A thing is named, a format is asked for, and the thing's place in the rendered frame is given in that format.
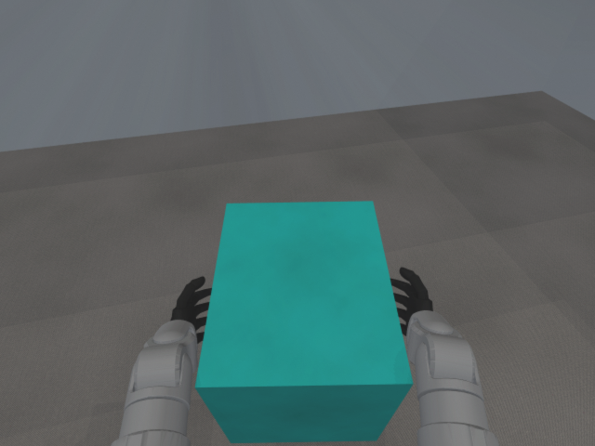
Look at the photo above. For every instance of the robot right forearm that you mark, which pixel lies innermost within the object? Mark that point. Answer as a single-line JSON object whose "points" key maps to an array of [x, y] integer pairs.
{"points": [[448, 385]]}

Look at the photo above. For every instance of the robot left forearm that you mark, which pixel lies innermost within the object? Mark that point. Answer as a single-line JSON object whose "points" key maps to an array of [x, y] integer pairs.
{"points": [[159, 392]]}

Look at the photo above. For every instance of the right robot hand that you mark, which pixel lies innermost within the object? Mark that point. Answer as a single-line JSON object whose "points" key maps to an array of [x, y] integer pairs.
{"points": [[418, 296]]}

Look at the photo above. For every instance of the carton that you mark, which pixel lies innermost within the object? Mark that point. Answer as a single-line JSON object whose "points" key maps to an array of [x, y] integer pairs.
{"points": [[302, 340]]}

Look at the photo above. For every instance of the left robot hand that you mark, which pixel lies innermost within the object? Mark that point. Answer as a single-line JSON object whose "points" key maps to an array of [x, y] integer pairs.
{"points": [[186, 309]]}

